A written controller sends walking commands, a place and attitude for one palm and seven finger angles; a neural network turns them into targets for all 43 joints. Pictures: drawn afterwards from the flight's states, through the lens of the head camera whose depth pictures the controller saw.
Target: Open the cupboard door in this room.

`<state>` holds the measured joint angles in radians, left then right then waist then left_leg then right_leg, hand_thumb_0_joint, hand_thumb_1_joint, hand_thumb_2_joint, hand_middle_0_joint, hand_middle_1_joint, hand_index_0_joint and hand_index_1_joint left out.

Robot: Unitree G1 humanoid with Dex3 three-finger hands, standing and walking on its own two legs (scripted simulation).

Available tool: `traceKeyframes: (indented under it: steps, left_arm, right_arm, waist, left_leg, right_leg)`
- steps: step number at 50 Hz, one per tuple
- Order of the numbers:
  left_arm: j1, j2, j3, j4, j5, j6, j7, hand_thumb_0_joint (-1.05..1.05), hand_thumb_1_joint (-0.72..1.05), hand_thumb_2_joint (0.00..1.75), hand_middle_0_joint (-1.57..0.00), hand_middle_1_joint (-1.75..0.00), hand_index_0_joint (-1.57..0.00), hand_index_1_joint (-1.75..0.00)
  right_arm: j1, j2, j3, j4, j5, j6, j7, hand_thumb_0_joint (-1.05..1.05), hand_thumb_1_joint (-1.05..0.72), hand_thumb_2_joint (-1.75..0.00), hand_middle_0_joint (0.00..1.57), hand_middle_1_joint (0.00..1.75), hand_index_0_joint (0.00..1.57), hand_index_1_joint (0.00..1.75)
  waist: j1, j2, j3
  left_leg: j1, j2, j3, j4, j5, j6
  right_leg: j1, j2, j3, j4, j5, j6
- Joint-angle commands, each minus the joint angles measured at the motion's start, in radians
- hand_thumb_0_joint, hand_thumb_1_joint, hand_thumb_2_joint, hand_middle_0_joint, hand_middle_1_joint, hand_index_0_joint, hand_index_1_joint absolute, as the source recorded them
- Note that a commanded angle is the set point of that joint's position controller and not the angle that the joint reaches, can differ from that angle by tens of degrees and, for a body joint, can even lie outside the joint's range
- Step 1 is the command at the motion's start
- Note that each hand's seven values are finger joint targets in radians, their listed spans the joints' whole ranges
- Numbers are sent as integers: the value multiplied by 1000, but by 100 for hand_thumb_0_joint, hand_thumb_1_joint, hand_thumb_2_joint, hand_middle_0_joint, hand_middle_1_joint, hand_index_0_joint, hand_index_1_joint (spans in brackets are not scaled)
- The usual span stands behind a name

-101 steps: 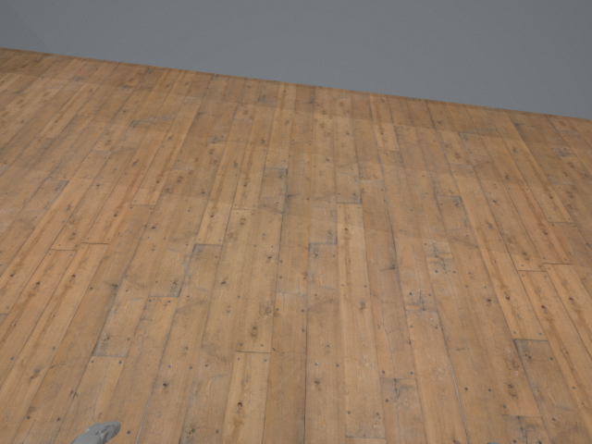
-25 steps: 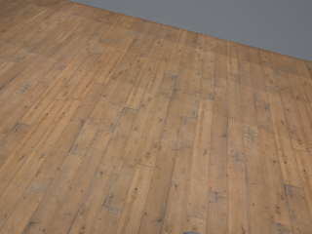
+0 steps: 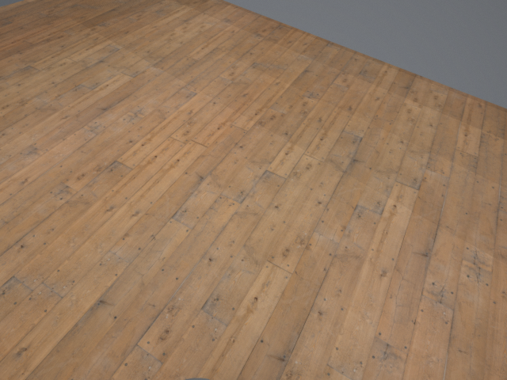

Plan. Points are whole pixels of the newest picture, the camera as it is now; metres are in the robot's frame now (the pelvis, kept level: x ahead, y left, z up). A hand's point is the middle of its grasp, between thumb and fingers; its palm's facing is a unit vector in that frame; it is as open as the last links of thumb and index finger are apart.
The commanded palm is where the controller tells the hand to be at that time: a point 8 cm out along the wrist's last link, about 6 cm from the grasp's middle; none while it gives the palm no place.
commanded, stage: turn or walk to find it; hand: left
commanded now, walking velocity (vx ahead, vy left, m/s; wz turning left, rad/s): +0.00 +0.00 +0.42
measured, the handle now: out of the picture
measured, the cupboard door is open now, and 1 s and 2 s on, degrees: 0 0 0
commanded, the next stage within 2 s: none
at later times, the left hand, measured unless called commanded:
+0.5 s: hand out of the picture +0.03 +0.20 -0.14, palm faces +0.23 -0.93 -0.28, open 7.4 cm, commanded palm none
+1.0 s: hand out of the picture -0.09 +0.23 -0.17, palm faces +0.45 -0.86 -0.23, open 7.4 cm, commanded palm none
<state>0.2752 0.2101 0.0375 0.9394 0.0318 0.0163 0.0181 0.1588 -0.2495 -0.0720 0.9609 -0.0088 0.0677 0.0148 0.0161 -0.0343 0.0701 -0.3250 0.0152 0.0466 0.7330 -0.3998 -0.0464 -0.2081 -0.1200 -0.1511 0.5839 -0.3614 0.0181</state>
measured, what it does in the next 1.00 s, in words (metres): steps on the spot, turning left: left foot, then right foot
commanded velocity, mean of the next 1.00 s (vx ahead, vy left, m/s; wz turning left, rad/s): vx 0.00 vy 0.00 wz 0.42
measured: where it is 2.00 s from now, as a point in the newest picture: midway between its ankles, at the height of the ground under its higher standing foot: outside the picture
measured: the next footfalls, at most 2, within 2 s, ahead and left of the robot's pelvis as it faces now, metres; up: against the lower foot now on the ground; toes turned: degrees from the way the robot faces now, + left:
left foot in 0.04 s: +0.03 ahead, +0.13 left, +0.00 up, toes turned +4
right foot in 0.40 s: +0.05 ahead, -0.11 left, +0.00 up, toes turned +5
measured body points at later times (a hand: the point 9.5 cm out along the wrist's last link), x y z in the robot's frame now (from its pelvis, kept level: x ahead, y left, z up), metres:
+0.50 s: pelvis -0.02 -0.02 +0.00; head +0.01 -0.04 +0.45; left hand +0.02 +0.25 -0.12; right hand +0.10 -0.25 -0.16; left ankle -0.04 +0.12 -0.68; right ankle +0.01 -0.12 -0.73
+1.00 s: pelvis -0.04 +0.02 +0.01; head -0.03 +0.06 +0.45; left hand -0.11 +0.28 -0.15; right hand +0.13 -0.17 -0.13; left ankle -0.07 +0.11 -0.73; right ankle +0.00 -0.12 -0.66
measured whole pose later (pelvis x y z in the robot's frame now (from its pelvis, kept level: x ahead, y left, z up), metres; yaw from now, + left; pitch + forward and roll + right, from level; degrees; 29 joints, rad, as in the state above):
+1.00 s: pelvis -0.04 +0.02 +0.01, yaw +24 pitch +0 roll -1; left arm 0.23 0.26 0.08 0.98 0.02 0.07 0.01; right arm 0.18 -0.18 -0.04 0.95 -0.02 0.02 -0.01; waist 0.01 -0.05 0.07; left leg -0.24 -0.01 0.05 0.49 -0.25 0.05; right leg -0.45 -0.10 -0.05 1.07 -0.41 0.07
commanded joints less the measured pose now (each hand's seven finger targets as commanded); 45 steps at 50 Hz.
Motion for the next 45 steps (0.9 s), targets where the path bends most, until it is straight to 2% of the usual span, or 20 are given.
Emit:
traceKeyframes:
  steps: [1,2,3,5,8,14,18,19,20,21,23,25,26,34,38,39,40,41,42,45]
  left_arm:
    - [52,176,51,-64,-17,-5,11,0,90,90,-20,-30,-20,-30]
    - [37,112,33,-97,-15,-3,6,0,90,90,-20,-30,-20,-30]
    - [-38,128,29,-104,-11,12,16,0,90,90,-20,-30,-20,-30]
    - [-84,126,37,-92,-16,14,9,0,90,90,-20,-30,-20,-30]
    - [-40,109,35,-65,-17,17,-4,0,90,90,-20,-30,-20,-30]
    - [-45,91,33,-84,-21,14,-1,0,90,90,-20,-30,-20,-30]
    - [41,97,38,-73,-22,-3,6,0,90,90,-20,-30,-20,-30]
    - [67,137,45,-71,-16,-14,10,0,90,90,-20,-30,-20,-30]
    - [74,225,64,-78,1,-24,19,0,90,90,-20,-30,-20,-30]
    - [65,256,65,-94,-6,-21,16,0,90,90,-20,-30,-20,-30]
    - [-30,206,58,-115,-7,-19,18,0,90,90,-20,-30,-20,-30]
    - [-109,157,42,-131,-6,-21,18,0,90,90,-20,-30,-20,-30]
    - [-92,146,39,-129,-7,-25,19,0,90,90,-20,-30,-20,-30]
    - [38,204,58,-59,3,-20,20,0,90,90,-20,-30,-20,-30]
    - [2,210,64,-45,-6,-8,16,0,90,90,-20,-30,-20,-30]
    - [-7,187,61,-51,-14,-1,13,0,90,90,-20,-30,-20,-30]
    - [12,122,53,-81,-21,7,6,0,90,90,-20,-30,-20,-30]
    - [-37,96,36,-113,-13,12,6,0,90,90,-20,-30,-20,-30]
    - [-90,101,38,-104,-8,25,14,0,90,90,-20,-30,-20,-30]
    - [-65,108,50,-55,-11,22,-3,0,90,90,-20,-30,-20,-30]
  right_arm:
    - [81,-169,-24,-63,-11,-58,-7,0,-90,-90,20,30,20,30]
    - [124,-245,-41,-55,-5,-55,-11,0,-90,-90,20,30,20,30]
    - [167,-230,-42,-33,-4,-55,-21,0,-90,-90,20,30,20,30]
    - [74,-182,-29,-51,-11,-55,-35,0,-90,-90,20,30,20,30]
    - [10,-158,-17,-72,-11,-60,-36,0,-90,-90,20,30,20,30]
    - [21,-166,-28,-80,-16,-50,-30,0,-90,-90,20,30,20,30]
    - [-8,-160,-33,-97,-12,-42,-23,0,-90,-90,20,30,20,30]
    - [-1,-129,-32,-99,-4,-43,-17,0,-90,-90,20,30,20,30]
    - [25,-56,-20,-119,2,-44,-11,0,-90,-90,20,30,20,30]
    - [8,-76,-28,-126,-10,-35,-15,0,-90,-90,20,30,20,30]
    - [-1,-90,-40,-98,-14,-15,-4,0,-90,-90,20,30,20,30]
    - [55,-70,-34,-59,-17,-13,7,0,-90,-90,20,30,20,30]
    - [63,-64,-30,-52,-16,-13,8,0,-90,-90,20,30,20,30]
    - [-33,-31,-3,-67,0,-24,3,0,-90,-90,20,30,20,30]
    - [56,-43,-1,-45,-2,-39,-4,0,-90,-90,20,30,20,30]
    - [100,-78,-8,-37,-3,-48,-2,0,-90,-90,20,30,20,30]
    - [128,-180,-30,-43,-13,-57,-6,0,-90,-90,20,30,20,30]
    - [165,-237,-42,-39,-11,-50,-10,0,-90,-90,20,30,20,30]
    - [176,-208,-40,-20,-13,-57,-26,0,-90,-90,20,30,20,30]
    - [39,-139,-14,-55,-12,-61,-36,0,-90,-90,20,30,20,30]
  waist:
    - [-45,98,-187]
    - [-55,319,-186]
    - [-92,240,-196]
    - [-63,223,-108]
    - [-30,189,-95]
    - [-34,187,-96]
    - [13,148,-107]
    - [26,65,-111]
    - [25,-214,-111]
    - [41,-263,-96]
    - [4,-178,-11]
    - [-42,-111,-5]
    - [-34,-128,-22]
    - [36,-163,-79]
    - [-14,-139,-114]
    - [-41,-37,-134]
    - [-48,255,-146]
    - [-72,320,-124]
    - [-88,295,-123]
    - [-24,188,-63]
  left_leg:
    - [354,174,-176,-358,507,98]
    - [415,384,-395,-341,932,228]
    - [349,377,-372,-342,884,270]
    - [234,300,-312,-357,707,252]
    - [194,219,-238,-364,650,218]
    - [151,210,-305,-364,563,224]
    - [25,151,-311,-274,456,168]
    - [-58,97,-276,-195,337,121]
    - [-242,-44,-123,25,43,47]
    - [-238,-64,-111,229,-169,29]
    - [-226,-22,-139,451,-76,31]
    - [-211,2,-100,486,27,12]
    - [-211,3,-83,470,38,2]
    - [-110,11,13,95,-80,-9]
    - [84,2,56,-203,103,13]
    - [206,43,8,-327,234,28]
    - [318,277,-308,-387,497,128]
    - [269,406,-401,-416,647,236]
    - [233,366,-398,-427,596,233]
    - [151,246,-249,-425,488,198]
  right_leg:
    - [-148,-75,14,221,339,7]
    - [-344,17,22,405,-270,53]
    - [-327,15,105,497,-287,45]
    - [-348,0,144,544,-180,49]
    - [-285,24,118,453,-104,57]
    - [-176,66,106,226,-85,51]
    - [39,88,86,-75,110,44]
    - [139,30,142,-195,175,32]
    - [224,-220,417,-285,196,-54]
    - [93,-354,507,-330,207,-151]
    - [-68,-274,419,-366,37,-154]
    - [-64,-189,244,-317,131,-123]
    - [-28,-175,207,-299,204,-122]
    - [127,-234,138,-194,543,-167]
    - [48,-211,61,-74,498,-92]
    - [-38,-179,14,39,385,-42]
    - [-270,-48,-41,237,9,38]
    - [-337,5,15,409,-298,53]
    - [-354,2,105,500,-251,49]
    - [-334,-5,130,562,-59,52]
